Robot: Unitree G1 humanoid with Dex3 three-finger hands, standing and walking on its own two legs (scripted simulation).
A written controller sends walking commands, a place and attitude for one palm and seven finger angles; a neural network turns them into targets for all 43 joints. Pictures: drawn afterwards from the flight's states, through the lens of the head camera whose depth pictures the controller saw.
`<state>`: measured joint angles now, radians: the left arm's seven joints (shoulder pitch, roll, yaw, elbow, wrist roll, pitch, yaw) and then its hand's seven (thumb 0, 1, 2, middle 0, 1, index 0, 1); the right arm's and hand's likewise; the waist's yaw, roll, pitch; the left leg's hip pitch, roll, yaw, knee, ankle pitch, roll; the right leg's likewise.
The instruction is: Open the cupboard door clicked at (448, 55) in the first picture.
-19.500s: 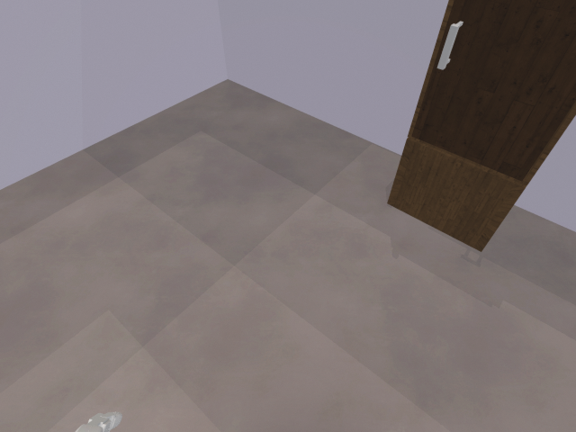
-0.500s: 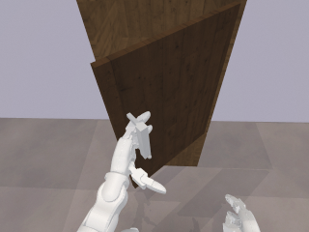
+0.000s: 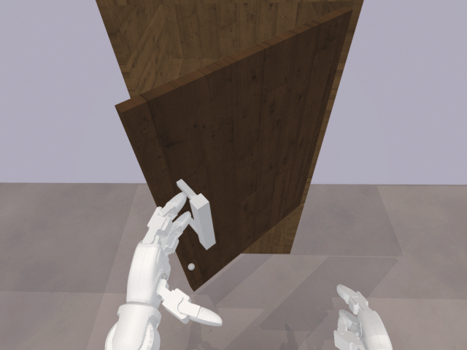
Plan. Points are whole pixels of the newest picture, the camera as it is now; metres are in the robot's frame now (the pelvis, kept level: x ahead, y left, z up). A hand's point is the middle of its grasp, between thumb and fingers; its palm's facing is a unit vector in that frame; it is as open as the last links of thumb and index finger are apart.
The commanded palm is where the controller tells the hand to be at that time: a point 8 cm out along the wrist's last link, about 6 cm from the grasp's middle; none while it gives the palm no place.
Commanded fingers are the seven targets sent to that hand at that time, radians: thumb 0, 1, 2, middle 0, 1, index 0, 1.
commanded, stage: slide the hand sideways off the handle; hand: left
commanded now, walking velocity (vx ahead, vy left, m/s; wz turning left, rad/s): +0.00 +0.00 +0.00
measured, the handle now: (196, 215) +0.32 +0.09 +0.07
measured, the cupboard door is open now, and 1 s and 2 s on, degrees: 42 41 41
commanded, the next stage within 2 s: draw the hand back to the body in 0.46 s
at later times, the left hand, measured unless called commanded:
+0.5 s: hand (151, 297) +0.19 +0.13 +0.07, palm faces +0.02 -1.00 -0.04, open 16.3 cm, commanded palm +0.16 +0.18 +0.07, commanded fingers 0.00 -0.50 0.30 -0.15 -0.30 -0.15 -0.30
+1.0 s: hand (106, 293) +0.18 +0.17 +0.11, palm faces +0.02 -1.00 -0.07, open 16.3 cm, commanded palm +0.15 +0.23 +0.13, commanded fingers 0.00 -0.40 0.34 -0.15 -0.30 -0.15 -0.30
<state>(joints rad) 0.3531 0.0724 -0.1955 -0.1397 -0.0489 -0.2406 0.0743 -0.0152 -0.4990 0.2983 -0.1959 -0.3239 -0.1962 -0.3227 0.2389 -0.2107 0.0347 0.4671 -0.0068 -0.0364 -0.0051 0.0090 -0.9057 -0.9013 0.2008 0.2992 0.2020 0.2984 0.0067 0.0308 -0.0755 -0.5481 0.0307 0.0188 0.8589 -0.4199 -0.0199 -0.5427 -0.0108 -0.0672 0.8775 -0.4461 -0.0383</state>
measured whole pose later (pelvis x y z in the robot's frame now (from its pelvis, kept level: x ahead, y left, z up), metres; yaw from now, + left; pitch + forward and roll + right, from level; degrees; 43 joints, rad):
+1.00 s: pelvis +0.00 +0.02 +0.00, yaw +1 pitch +5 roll -1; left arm 0.58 0.22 0.05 -0.43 -0.23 -0.14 -0.15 -0.02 -0.50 0.30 -0.15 -0.30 -0.15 -0.30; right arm 0.27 -0.22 0.05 0.45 0.04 -0.15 -0.07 0.01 -0.90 -0.90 0.20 0.30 0.20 0.30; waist 0.03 0.06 -0.11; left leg -0.55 0.03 -0.01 0.91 -0.45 0.00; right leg -0.51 -0.01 -0.09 0.87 -0.45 -0.02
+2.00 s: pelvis +0.03 +0.02 +0.05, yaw -1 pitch -4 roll +0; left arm 0.47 0.32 0.31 -0.40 -0.05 -0.06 0.11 0.01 0.86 0.88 -0.21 -0.30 -0.20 -0.30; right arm 0.18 -0.23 0.02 0.64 0.00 -0.10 -0.08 0.01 -0.90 -0.90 0.20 0.30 0.20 0.30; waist 0.08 0.07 0.03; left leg -0.09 0.02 0.04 0.41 -0.26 0.00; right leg -0.07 0.00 -0.05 0.39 -0.26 -0.01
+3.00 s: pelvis -0.10 +0.04 +0.02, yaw +4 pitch -3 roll -1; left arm 0.51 0.41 0.44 -0.52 0.01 -0.21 0.14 0.01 0.89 0.90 -0.22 -0.30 -0.21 -0.30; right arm 0.24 -0.21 0.00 0.55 0.01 -0.08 -0.08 0.01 -0.90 -0.90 0.20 0.30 0.20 0.30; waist -0.01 0.00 0.09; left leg -0.43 0.00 0.05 0.64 -0.22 0.06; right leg -0.38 0.02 0.03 0.60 -0.16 0.02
